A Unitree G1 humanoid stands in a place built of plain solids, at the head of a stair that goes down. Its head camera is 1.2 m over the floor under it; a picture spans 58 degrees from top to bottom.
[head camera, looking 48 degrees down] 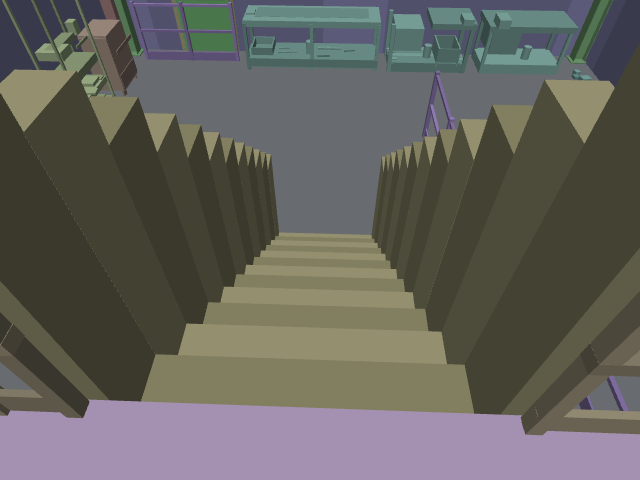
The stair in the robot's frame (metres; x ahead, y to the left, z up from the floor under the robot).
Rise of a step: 0.21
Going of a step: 0.25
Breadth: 1.13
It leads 2 degrees to the right of straight ahead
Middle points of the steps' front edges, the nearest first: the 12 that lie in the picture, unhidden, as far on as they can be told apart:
0.46 0.05 0.00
0.71 0.04 -0.21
0.96 0.03 -0.42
1.21 0.02 -0.63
1.46 0.01 -0.84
1.71 0.00 -1.05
1.96 -0.01 -1.26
2.21 -0.02 -1.47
2.46 -0.02 -1.68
2.71 -0.03 -1.90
2.96 -0.04 -2.11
3.21 -0.05 -2.32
